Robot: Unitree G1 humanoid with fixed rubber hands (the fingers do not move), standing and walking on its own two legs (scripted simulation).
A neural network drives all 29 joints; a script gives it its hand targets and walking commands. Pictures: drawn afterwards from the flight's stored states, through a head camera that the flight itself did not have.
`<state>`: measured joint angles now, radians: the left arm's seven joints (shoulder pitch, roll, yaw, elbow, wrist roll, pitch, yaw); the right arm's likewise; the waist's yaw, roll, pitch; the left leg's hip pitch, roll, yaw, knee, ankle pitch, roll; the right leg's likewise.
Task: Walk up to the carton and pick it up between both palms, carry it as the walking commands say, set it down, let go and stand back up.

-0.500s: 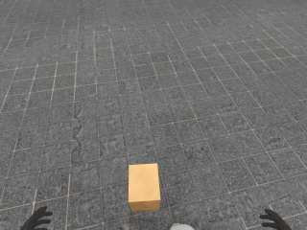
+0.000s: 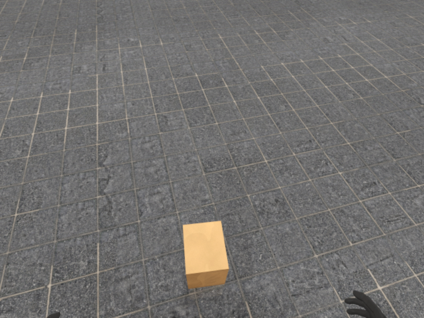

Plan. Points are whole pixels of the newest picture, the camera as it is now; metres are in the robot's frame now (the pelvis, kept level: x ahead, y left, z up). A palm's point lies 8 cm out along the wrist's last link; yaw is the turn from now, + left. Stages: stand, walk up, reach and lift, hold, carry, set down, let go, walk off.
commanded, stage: walk up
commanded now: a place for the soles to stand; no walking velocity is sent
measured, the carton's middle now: (204, 255) +0.44 +0.01 -0.65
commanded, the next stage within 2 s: reach and lift in 1.12 s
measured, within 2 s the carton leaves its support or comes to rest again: neither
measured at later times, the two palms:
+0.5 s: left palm out of the picture +0.12 +0.29 -0.08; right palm out of the picture +0.11 -0.34 -0.08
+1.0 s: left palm out of the picture +0.11 +0.28 -0.08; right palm out of the picture +0.13 -0.35 -0.08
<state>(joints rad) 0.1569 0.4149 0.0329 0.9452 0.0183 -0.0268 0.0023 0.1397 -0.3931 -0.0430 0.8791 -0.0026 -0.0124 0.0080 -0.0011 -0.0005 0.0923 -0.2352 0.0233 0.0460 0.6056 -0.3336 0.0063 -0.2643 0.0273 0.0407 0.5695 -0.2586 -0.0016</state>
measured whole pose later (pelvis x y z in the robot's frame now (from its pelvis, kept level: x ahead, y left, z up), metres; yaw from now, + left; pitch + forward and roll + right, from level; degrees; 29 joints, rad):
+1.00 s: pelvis +0.02 -0.03 +0.02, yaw +3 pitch -1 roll +0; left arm 0.06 0.39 0.03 1.00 0.01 0.01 -0.02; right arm 0.11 -0.41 -0.01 1.03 -0.02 -0.03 -0.02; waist 0.00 0.00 0.04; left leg -0.13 0.03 -0.02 0.36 -0.21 -0.04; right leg -0.16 0.04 -0.02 0.37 -0.20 -0.04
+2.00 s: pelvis -0.06 -0.01 -0.06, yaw +3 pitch +22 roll +1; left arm -0.55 0.19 0.20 0.66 0.00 0.25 0.06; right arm -0.60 -0.28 -0.18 0.76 -0.01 0.23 0.04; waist 0.01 0.00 0.08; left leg -1.01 -0.01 0.01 0.95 -0.33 0.00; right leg -1.04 -0.01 0.01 0.95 -0.30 0.00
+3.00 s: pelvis -0.07 -0.01 -0.17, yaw +4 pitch +49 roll +0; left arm -1.12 0.11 0.35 0.86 0.07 0.09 0.12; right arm -1.19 -0.21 -0.36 0.99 -0.09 0.07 -0.04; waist 0.02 0.00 -0.06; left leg -1.79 -0.02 0.00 1.34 -0.40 0.00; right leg -1.81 -0.01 0.00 1.32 -0.37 0.00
